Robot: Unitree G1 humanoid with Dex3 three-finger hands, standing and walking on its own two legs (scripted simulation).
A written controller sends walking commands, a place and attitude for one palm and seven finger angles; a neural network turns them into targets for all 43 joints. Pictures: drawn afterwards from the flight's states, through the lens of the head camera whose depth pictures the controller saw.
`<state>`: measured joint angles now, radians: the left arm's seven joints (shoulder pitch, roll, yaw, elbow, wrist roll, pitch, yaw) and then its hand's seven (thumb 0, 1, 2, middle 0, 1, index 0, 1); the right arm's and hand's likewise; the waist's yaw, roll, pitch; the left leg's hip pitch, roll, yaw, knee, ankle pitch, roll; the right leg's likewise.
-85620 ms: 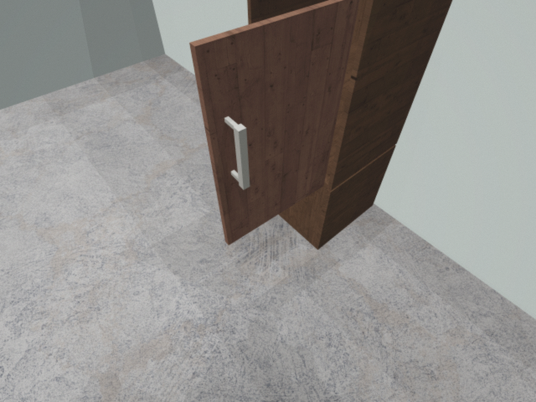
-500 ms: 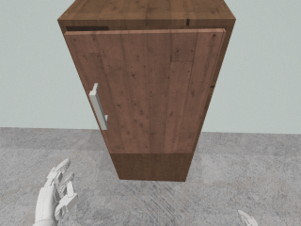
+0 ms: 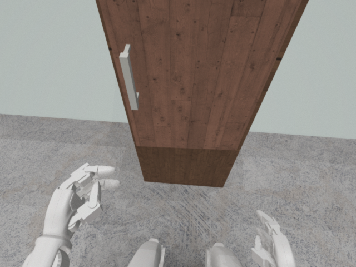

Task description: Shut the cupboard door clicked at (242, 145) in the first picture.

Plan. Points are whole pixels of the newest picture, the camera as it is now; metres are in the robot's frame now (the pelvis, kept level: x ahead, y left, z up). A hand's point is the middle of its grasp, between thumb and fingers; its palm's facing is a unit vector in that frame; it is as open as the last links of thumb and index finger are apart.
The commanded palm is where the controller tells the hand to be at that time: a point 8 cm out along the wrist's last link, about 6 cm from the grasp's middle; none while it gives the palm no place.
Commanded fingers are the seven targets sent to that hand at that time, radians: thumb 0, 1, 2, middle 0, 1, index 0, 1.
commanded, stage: raise the hand and make a fist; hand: left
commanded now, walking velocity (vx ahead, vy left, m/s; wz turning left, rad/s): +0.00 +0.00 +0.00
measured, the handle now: (131, 79) +0.53 +0.17 +0.11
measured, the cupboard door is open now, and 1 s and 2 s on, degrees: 2 2 2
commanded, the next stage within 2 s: bring the fist close to the handle in 1.24 s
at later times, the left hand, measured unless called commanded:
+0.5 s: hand (84, 188) +0.24 +0.20 +0.09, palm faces +0.06 -1.00 -0.04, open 3.2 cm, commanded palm +0.22 +0.25 +0.09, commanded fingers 0.00 0.90 0.90 -1.28 -1.48 -1.28 -1.48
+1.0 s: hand (90, 170) +0.27 +0.19 +0.11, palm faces +0.04 -1.00 -0.05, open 3.1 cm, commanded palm +0.24 +0.24 +0.11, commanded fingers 0.00 0.90 0.90 -1.30 -1.50 -1.30 -1.50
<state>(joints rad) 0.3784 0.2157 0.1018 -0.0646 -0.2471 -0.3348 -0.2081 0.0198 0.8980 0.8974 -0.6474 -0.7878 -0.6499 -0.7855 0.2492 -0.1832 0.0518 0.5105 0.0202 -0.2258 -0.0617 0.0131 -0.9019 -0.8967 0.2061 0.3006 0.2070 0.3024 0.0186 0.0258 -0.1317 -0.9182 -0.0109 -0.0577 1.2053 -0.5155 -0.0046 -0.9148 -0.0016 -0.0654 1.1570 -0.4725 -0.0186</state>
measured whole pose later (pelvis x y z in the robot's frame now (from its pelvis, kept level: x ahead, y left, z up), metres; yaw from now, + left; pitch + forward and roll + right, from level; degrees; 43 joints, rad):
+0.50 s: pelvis +0.03 +0.02 +0.02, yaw +0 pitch +12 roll -3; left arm 0.45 0.22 0.11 -0.15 -0.24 -0.33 -0.15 0.02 0.90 0.90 -1.10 -1.29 -1.11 -1.29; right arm 0.26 -0.23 0.03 0.45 0.00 -0.20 -0.05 0.01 -0.90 -0.90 0.20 0.30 0.20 0.30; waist 0.01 0.02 -0.13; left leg -0.79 -0.02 -0.05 1.10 -0.52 0.02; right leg -0.78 -0.01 -0.05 1.03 -0.47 0.01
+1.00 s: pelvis +0.04 +0.00 +0.04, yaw +0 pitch +10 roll -1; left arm 0.36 0.23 0.17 -0.07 -0.28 -0.27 -0.21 0.02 0.90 0.90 -1.30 -1.50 -1.30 -1.49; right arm 0.30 -0.25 0.03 0.49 0.02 -0.18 -0.06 0.01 -0.90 -0.90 0.20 0.30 0.20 0.30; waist 0.01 0.04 -0.11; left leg -0.67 -0.01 -0.05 0.99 -0.49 0.00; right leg -0.68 0.00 -0.05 0.95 -0.45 -0.01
